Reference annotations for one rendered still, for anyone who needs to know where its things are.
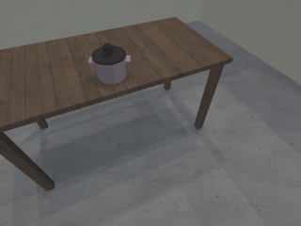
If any knob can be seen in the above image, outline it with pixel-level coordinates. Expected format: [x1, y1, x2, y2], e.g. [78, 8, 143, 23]
[103, 43, 113, 54]

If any pot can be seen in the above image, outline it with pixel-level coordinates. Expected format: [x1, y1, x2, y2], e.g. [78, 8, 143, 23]
[88, 56, 131, 85]

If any lid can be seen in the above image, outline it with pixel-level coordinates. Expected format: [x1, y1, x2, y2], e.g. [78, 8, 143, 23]
[91, 45, 126, 66]

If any table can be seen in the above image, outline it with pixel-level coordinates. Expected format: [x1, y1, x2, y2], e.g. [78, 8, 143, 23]
[0, 17, 233, 191]

